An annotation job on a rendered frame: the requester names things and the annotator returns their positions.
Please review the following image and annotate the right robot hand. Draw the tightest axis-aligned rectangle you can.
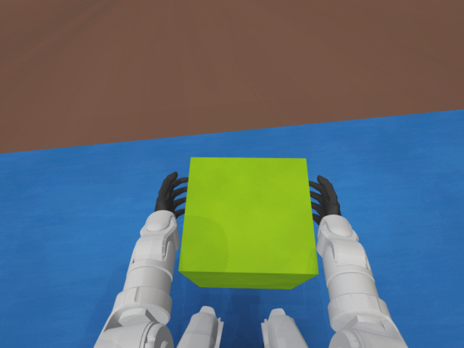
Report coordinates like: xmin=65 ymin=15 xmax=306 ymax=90
xmin=309 ymin=175 xmax=341 ymax=225

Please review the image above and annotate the robot right forearm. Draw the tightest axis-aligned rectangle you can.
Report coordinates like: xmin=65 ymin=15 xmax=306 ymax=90
xmin=316 ymin=215 xmax=408 ymax=348

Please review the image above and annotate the left robot hand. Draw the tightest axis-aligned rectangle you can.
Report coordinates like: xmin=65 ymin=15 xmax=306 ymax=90
xmin=154 ymin=172 xmax=189 ymax=219

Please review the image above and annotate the robot left forearm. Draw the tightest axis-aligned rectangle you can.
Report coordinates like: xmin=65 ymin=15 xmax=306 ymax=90
xmin=94 ymin=210 xmax=181 ymax=347

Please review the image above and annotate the robot left upper arm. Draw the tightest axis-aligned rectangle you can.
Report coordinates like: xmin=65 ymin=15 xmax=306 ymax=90
xmin=94 ymin=321 xmax=174 ymax=348

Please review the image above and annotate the robot right upper arm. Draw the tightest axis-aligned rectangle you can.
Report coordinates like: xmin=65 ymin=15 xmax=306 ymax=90
xmin=328 ymin=328 xmax=407 ymax=348

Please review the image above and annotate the right robot thigh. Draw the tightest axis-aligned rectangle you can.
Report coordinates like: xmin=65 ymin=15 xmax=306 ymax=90
xmin=261 ymin=315 xmax=309 ymax=348

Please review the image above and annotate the carton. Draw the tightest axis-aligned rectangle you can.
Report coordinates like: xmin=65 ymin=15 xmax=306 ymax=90
xmin=178 ymin=157 xmax=319 ymax=289

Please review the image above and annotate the left robot shin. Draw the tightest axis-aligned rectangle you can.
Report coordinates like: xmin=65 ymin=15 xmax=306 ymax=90
xmin=191 ymin=306 xmax=216 ymax=318

